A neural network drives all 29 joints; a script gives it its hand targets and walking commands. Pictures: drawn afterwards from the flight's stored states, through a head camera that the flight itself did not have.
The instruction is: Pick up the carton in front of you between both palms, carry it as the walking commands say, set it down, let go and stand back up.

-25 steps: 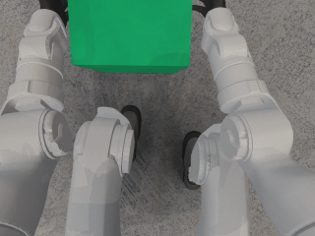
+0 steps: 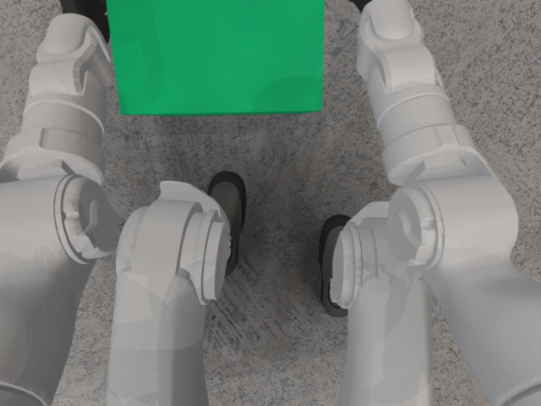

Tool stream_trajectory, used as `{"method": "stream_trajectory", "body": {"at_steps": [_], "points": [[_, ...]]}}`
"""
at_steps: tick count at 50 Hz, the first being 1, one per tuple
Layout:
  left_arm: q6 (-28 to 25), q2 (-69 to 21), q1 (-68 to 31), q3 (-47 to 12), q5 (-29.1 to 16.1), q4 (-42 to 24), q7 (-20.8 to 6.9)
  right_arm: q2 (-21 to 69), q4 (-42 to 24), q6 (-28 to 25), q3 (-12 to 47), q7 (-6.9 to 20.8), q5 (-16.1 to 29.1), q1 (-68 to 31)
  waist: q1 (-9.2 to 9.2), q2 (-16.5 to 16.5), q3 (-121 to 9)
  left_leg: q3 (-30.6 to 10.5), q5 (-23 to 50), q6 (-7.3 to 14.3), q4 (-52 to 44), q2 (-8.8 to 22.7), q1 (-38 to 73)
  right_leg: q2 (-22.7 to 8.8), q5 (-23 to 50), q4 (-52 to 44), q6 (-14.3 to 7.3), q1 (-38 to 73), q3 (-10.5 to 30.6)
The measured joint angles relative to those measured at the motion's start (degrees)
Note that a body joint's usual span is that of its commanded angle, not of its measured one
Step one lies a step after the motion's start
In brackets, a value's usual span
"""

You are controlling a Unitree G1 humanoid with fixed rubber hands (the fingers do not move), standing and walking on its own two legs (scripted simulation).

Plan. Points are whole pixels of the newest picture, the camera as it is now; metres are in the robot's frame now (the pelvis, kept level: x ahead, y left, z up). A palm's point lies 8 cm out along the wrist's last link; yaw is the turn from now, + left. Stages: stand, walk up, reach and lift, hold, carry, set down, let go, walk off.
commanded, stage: set down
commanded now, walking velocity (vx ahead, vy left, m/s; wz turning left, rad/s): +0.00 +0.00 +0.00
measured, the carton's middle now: (231, 36) +0.50 +0.12 -0.24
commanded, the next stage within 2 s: let go in 1.26 s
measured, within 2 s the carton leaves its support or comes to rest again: neither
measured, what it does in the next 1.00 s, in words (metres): rises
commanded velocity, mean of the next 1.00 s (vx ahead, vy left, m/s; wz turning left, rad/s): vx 0.00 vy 0.00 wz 0.00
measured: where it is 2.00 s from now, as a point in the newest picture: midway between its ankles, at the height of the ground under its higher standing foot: (280, 262)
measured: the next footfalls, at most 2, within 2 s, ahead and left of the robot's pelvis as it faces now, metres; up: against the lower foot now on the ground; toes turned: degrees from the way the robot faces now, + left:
none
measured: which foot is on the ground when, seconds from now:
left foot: down 0.00-1.00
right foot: down 0.00-1.00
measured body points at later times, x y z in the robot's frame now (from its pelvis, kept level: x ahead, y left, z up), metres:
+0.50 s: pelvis +0.01 +0.00 +0.05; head +0.35 +0.05 +0.33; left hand +0.49 +0.31 -0.09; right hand +0.58 -0.05 -0.09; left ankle +0.15 +0.12 -0.33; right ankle +0.10 -0.11 -0.33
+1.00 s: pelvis +0.03 +0.00 +0.17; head +0.34 +0.05 +0.49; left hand +0.49 +0.32 +0.06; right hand +0.58 -0.07 +0.06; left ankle +0.15 +0.12 -0.33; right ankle +0.10 -0.11 -0.33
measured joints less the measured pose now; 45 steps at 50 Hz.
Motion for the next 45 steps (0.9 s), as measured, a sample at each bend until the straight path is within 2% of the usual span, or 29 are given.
{"method": "stream_trajectory", "body": {"at_steps": [5,9,12,18,23,28,33,45], "points": [[-3.54,2.00,-0.07,-2.37,-4.79,3.25,3.14,-5.79,0.84,-0.74,6.49,-2.10,8.57,0.15,-0.53,0.39,3.11,0.18,0.20,0.41,-0.33,0.05,1.11,0.00,0.16,-0.44,0.38,1.22,0.20],[-4.80,3.84,1.03,-4.40,-8.08,1.92,3.41,-9.26,-1.33,-0.90,11.20,-1.81,14.83,1.63,-0.65,-0.24,3.91,0.22,-0.23,0.67,-0.04,0.36,1.43,0.25,-0.08,-0.37,0.53,1.54,0.24],[-4.64,4.66,1.82,-5.25,-9.52,-0.46,3.15,-9.93,-3.76,-0.56,12.84,-1.76,16.88,2.24,-0.58,-0.52,3.37,0.18,-0.46,0.73,0.10,0.43,1.30,0.30,-0.25,-0.37,0.58,1.50,0.20],[-2.03,3.71,4.32,-6.00,-10.06,-8.34,2.82,-8.22,-9.62,1.36,10.41,-3.12,14.70,4.63,-0.05,-0.85,0.23,-0.29,-0.51,0.25,-1.30,-0.78,1.99,-0.92,-1.04,-1.68,-0.01,2.80,-0.34],[1.80,1.62,8.88,-5.63,-8.10,-15.36,2.83,-5.37,-12.36,4.04,6.34,-4.20,10.83,7.71,0.24,-1.39,-5.09,-1.06,-0.87,-0.32,-5.06,-1.91,4.47,-2.02,-1.54,-5.78,-0.82,5.75,-0.99],[3.42,-0.22,12.16,-4.48,-5.25,-16.10,2.51,-3.86,-9.59,4.61,2.28,-3.42,8.07,9.57,0.11,-1.83,-11.94,-1.54,-0.91,-0.52,-10.17,-2.39,6.64,-2.50,-1.09,-11.48,-1.11,8.00,-1.19],[3.46,-1.43,14.37,-3.24,-3.57,-16.25,2.03,-3.69,-8.55,3.96,1.24,-2.65,7.62,11.47,-0.11,-1.78,-16.87,-1.67,-0.77,-0.40,-14.61,-2.27,8.49,-2.45,-0.19,-16.52,-1.02,9.70,-1.02],[5.71,-1.90,19.93,-1.18,-3.37,-22.55,-0.09,-2.74,-16.76,6.26,2.33,-2.59,6.96,17.88,-0.38,-1.21,-21.18,-1.13,0.53,-0.24,-25.84,-2.43,15.84,-2.86,2.12,-27.96,-1.04,16.31,0.10]]}}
